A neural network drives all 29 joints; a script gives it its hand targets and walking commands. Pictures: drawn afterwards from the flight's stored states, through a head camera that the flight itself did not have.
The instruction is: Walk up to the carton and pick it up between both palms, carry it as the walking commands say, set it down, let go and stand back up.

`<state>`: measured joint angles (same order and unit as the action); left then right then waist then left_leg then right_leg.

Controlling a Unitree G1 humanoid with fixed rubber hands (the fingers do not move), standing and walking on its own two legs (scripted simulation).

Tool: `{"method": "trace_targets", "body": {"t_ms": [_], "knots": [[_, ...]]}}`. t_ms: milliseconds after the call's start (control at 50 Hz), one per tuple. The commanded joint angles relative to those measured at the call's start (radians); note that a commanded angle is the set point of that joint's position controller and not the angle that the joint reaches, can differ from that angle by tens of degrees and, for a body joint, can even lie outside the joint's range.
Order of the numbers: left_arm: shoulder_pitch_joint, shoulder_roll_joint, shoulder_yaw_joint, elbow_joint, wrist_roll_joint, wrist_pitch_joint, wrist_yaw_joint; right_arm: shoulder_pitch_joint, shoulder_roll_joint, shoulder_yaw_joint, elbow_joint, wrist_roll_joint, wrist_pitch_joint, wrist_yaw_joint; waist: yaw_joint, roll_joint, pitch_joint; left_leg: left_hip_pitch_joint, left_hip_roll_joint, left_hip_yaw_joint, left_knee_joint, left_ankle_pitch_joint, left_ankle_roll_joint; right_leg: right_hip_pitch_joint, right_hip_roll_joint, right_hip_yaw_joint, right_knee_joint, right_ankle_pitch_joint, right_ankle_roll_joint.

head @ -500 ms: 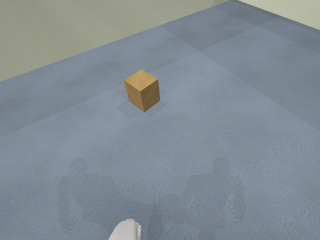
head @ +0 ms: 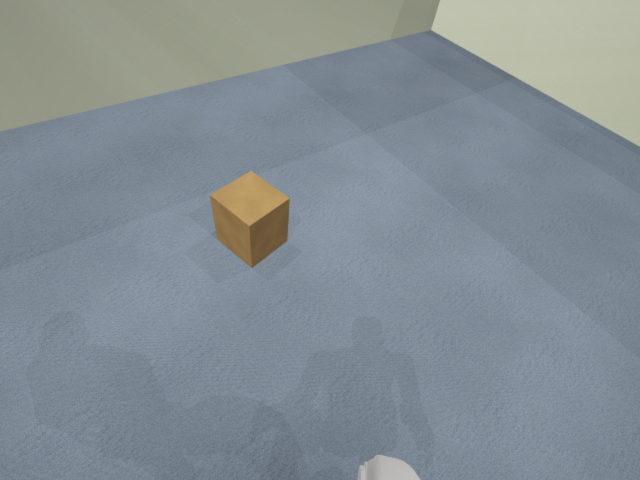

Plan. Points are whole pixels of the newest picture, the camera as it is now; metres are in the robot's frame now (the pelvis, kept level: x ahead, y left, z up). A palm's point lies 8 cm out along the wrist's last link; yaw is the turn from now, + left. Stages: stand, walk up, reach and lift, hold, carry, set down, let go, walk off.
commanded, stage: walk up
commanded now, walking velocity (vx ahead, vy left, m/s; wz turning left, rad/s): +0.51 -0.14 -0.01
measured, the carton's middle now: (251, 219) +1.09 +0.21 -0.66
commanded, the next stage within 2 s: none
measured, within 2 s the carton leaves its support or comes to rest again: neither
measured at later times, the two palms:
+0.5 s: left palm (181, 404) +0.24 +0.19 -0.11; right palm (499, 391) +0.29 -0.32 -0.16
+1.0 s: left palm (171, 290) +0.45 +0.27 -0.16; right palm (439, 279) +0.48 -0.24 -0.12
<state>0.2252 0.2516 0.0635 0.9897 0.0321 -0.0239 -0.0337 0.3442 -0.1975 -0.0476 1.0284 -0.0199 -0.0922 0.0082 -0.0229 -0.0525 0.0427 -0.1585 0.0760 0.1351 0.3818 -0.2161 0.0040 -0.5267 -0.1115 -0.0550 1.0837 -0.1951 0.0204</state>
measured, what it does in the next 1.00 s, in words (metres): walks ahead: right foot, then left foot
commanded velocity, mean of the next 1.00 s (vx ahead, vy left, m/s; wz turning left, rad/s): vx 0.43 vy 0.04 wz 0.00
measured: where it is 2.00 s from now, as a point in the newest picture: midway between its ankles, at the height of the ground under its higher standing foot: (290, 379)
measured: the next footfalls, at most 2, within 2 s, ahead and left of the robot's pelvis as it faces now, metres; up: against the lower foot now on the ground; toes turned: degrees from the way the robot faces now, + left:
right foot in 0.28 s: +0.31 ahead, -0.18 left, +0.00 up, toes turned -9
left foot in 0.82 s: +0.53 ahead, +0.13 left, +0.00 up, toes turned +9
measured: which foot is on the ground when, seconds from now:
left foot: down 0.00-0.28, up 0.30-0.80, down 0.82-1.00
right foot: up 0.00-0.26, down 0.28-0.82, up 0.84-1.00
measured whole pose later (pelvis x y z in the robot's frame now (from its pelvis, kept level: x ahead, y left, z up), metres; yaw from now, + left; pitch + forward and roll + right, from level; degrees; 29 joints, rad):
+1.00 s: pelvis +0.44 +0.01 +0.00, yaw +0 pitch +0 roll -2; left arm 0.28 0.25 0.07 1.02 0.02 -0.01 -0.01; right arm 0.25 -0.19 -0.04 1.00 -0.02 -0.07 0.00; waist 0.00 -0.06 0.07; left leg -0.27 0.09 0.12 0.45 -0.17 0.01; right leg -0.44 -0.08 -0.06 1.09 -0.35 0.03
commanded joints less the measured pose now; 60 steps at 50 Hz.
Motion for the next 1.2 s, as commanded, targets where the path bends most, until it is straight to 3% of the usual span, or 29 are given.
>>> {"method": "trace_targets", "body": {"t_ms": [0, 140, 180, 220, 260, 280, 300, 320, 340, 360, 380, 420, 480, 580, 640, 680, 720, 740, 780, 800, 820, 840, 860, 880, 940, 1020, 1120, 1140, 1180], "knots": [[-0.002, -0.002, -0.002, -0.037, 0.007, 0.017, -0.016, 0.069, -0.109, -0.020, -0.022, 0.003, -0.018, -0.010, 0.005, 0.214, 0.043, 0.065, 0.241, -0.178, -0.197, 0.251, 0.082, -0.116, -0.030, 0.014, -0.074, 0.085, 0.017], [-0.243, -0.003, -0.011, -0.125, -0.007, 0.009, -0.035, 0.132, -0.141, -0.040, 0.002, -0.004, -0.006, -0.014, -0.053, 0.233, 0.120, 0.116, 0.239, -0.102, -0.275, 0.167, 0.098, -0.051, -0.005, -0.027, -0.458, 0.152, 0.021], [-0.233, 0.001, -0.008, -0.127, -0.003, -0.005, -0.027, 0.123, -0.124, -0.034, 0.019, -0.002, 0.003, -0.013, -0.032, 0.319, 0.079, 0.079, 0.175, -0.031, -0.241, 0.124, 0.089, 0.079, 0.017, -0.058, -0.485, 0.093, 0.011], [-0.165, 0.026, 0.006, -0.096, 0.002, -0.018, -0.011, 0.143, -0.127, -0.031, 0.045, -0.001, 0.011, -0.014, 0.010, 0.213, 0.041, 0.050, 0.176, -0.045, -0.117, 0.197, 0.095, 0.210, 0.032, -0.099, -0.507, 0.049, 0.000], [0.087, 0.094, 0.036, -0.002, 0.004, -0.042, 0.012, 0.149, -0.107, -0.020, 0.055, -0.004, 0.016, -0.012, 0.110, 0.046, -0.118, -0.073, 0.111, -0.026, 0.269, 0.271, 0.060, 0.547, 0.023, -0.084, -0.572, 0.032, -0.044], [0.239, 0.206, 0.072, 0.037, 0.021, -0.056, 0.026, 0.153, -0.068, -0.002, 0.022, -0.010, 0.010, -0.012, 0.172, -0.199, -0.209, -0.293, 0.029, -0.030, 0.581, -0.051, 0.013, 0.705, -0.204, 0.228, -0.646, -0.035, -0.072], [0.339, 0.308, 0.082, 0.042, 0.006, -0.047, 0.033, 0.185, -0.057, -0.002, 0.001, 0.010, 0.015, -0.015, 0.169, -0.248, -0.292, -0.466, -0.048, -0.126, 0.811, -0.343, -0.006, 0.789, -0.448, 0.693, -0.836, -0.049, -0.117], [0.274, 0.273, 0.068, 0.032, -0.011, -0.041, 0.038, 0.180, -0.085, -0.021, 0.014, 0.014, 0.024, -0.017, 0.102, -0.098, -0.263, -0.469, 0.009, -0.219, 0.906, -0.281, -0.009, 0.694, -0.444, 0.689, -0.840, -0.036, -0.136], [0.170, 0.195, 0.047, 0.019, -0.009, -0.045, 0.040, 0.145, -0.076, -0.026, 0.028, 0.010, 0.028, -0.010, 0.068, -0.060, -0.146, -0.450, 0.035, -0.217, 0.896, -0.199, -0.012, 0.564, -0.373, 0.519, -0.824, 0.042, -0.127], [0.094, 0.126, 0.032, 0.019, -0.009, -0.051, 0.038, 0.116, -0.059, -0.026, 0.035, -0.003, 0.032, -0.001, 0.040, -0.064, -0.067, -0.424, 0.066, -0.194, 0.848, -0.122, -0.020, 0.465, -0.308, 0.351, -0.823, 0.135, -0.111], [0.057, 0.075, 0.023, 0.019, -0.009, -0.057, 0.036, 0.101, -0.043, -0.026, 0.028, -0.012, 0.041, 0.006, 0.023, -0.101, -0.042, -0.390, 0.076, -0.172, 0.810, -0.077, -0.024, 0.399, -0.257, 0.244, -0.829, 0.186, -0.093], [0.069, 0.057, 0.015, 0.023, -0.007, -0.066, 0.032, 0.083, -0.030, -0.024, 0.004, -0.018, 0.073, 0.022, 0.013, -0.137, -0.028, -0.350, 0.059, -0.138, 0.772, -0.014, -0.023, 0.343, -0.213, 0.145, -0.847, 0.225, -0.074], [0.152, 0.065, 0.009, 0.026, -0.005, -0.073, 0.035, -0.014, -0.039, -0.023, -0.041, -0.019, 0.094, 0.038, 0.028, -0.125, -0.001, -0.396, 0.055, -0.113, 0.692, 0.070, -0.029, 0.350, -0.216, 0.103, -0.875, 0.217, -0.081], [0.233, 0.073, 0.018, 0.020, -0.004, -0.070, 0.047, -0.222, -0.034, -0.011, -0.111, -0.008, 0.095, 0.063, 0.069, -0.108, 0.082, -0.441, 0.050, -0.089, 0.416, 0.172, -0.061, 0.376, -0.208, 0.074, -0.970, 0.019, -0.094], [0.258, 0.087, 0.023, 0.028, -0.005, -0.066, 0.051, -0.299, -0.025, -0.005, -0.134, -0.005, 0.089, 0.069, 0.081, -0.108, 0.096, -0.381, 0.042, -0.066, 0.277, 0.186, -0.068, 0.388, -0.209, 0.037, -0.977, 0.042, -0.101], [0.265, 0.104, 0.029, 0.036, -0.007, -0.062, 0.055, -0.324, -0.028, -0.003, -0.143, -0.002, 0.083, 0.066, 0.080, -0.121, 0.089, -0.335, 0.041, -0.063, 0.216, 0.148, -0.063, 0.404, -0.215, 0.016, -0.947, 0.113, -0.103], [0.251, 0.090, 0.023, 0.046, -0.011, -0.055, 0.044, -0.299, -0.046, -0.003, -0.138, 0.003, 0.060, 0.050, 0.066, -0.219, 0.041, -0.218, 0.027, -0.035, 0.167, 0.072, -0.043, 0.398, -0.153, -0.050, -0.892, 0.058, -0.109], [0.262, 0.094, 0.018, 0.055, -0.016, -0.050, 0.043, -0.273, -0.054, -0.008, -0.125, -0.001, 0.053, 0.039, 0.054, -0.159, 0.031, -0.152, 0.016, -0.003, 0.130, 0.069, -0.044, 0.378, -0.152, -0.039, -0.846, 0.049, -0.110], [0.293, 0.064, 0.001, 0.063, -0.021, -0.042, 0.041, -0.086, -0.121, -0.031, -0.052, -0.018, 0.031, 0.014, -0.012, 0.056, -0.058, 0.101, -0.005, 0.018, 0.073, 0.052, -0.030, 0.313, -0.081, -0.076, -0.533, 0.104, -0.092], [0.303, 0.034, -0.007, 0.051, -0.024, -0.042, 0.043, 0.039, -0.206, -0.055, -0.025, -0.032, 0.019, 0.000, -0.047, 0.251, -0.130, 0.231, 0.171, -0.207, 0.023, 0.106, -0.003, 0.183, -0.025, -0.097, -0.282, -0.032, -0.049], [0.348, -0.026, -0.021, 0.023, -0.023, -0.043, 0.046, 0.097, -0.317, -0.070, -0.031, -0.013, 0.024, -0.009, -0.082, 0.453, -0.209, 0.347, 0.417, -0.551, -0.116, 0.229, 0.117, -0.042, 0.085, -0.075, -0.031, -0.412, -0.022], [0.315, 0.012, -0.001, 0.053, -0.018, -0.024, 0.052, 0.109, -0.300, -0.062, -0.029, 0.001, 0.023, -0.003, -0.076, 0.245, -0.218, 0.290, 0.471, -0.592, -0.110, 0.261, 0.157, -0.034, 0.023, 0.037, 0.086, -0.413, -0.025], [0.265, 0.040, 0.017, 0.053, -0.018, -0.015, 0.046, 0.065, -0.260, -0.049, -0.030, 0.005, 0.025, -0.012, -0.031, 0.143, -0.155, 0.182, 0.440, -0.545, -0.089, 0.365, 0.139, -0.023, -0.004, 0.079, 0.126, -0.328, -0.015], [0.248, 0.015, 0.012, 0.055, -0.020, -0.009, 0.041, 0.001, -0.178, -0.030, -0.033, 0.005, 0.023, -0.016, 0.012, 0.127, -0.090, 0.083, 0.365, -0.408, -0.074, 0.481, 0.124, 0.013, -0.024, 0.084, 0.111, -0.247, -0.010], [0.250, -0.005, 0.015, 0.059, -0.007, 0.026, 0.024, -0.083, -0.104, -0.014, -0.062, 0.005, 0.016, -0.014, 0.059, 0.252, -0.068, -0.037, 0.241, -0.204, -0.089, 0.475, 0.081, 0.098, -0.005, 0.045, 0.046, -0.129, 0.011], [0.103, 0.004, 0.009, 0.007, -0.002, 0.049, 0.010, -0.012, -0.126, -0.023, -0.044, 0.002, 0.015, -0.022, 0.028, 0.246, -0.030, -0.031, 0.251, -0.184, -0.145, 0.329, 0.100, 0.033, -0.003, 0.028, -0.032, -0.062, 0.024], [-0.047, -0.002, -0.006, -0.039, -0.007, 0.047, -0.005, 0.056, -0.151, -0.037, -0.017, -0.012, 0.022, -0.024, -0.014, 0.234, 0.024, -0.004, 0.247, -0.164, -0.202, 0.146, 0.111, 0.060, -0.003, -0.002, -0.330, -0.045, 0.037], [-0.062, 0.000, -0.007, -0.043, -0.010, 0.044, -0.005, 0.056, -0.157, -0.040, -0.017, -0.015, 0.024, -0.021, -0.018, 0.245, 0.029, -0.023, 0.241, -0.153, -0.210, 0.102, 0.112, 0.100, 0.004, -0.017, -0.382, -0.047, 0.034], [-0.070, -0.005, -0.012, -0.048, -0.014, 0.023, 0.002, 0.054, -0.136, -0.037, -0.003, -0.018, 0.038, -0.014, -0.016, 0.344, 0.019, -0.065, 0.170, -0.111, -0.205, -0.029, 0.116, 0.212, 0.042, -0.069, -0.455, -0.067, 0.026]]}}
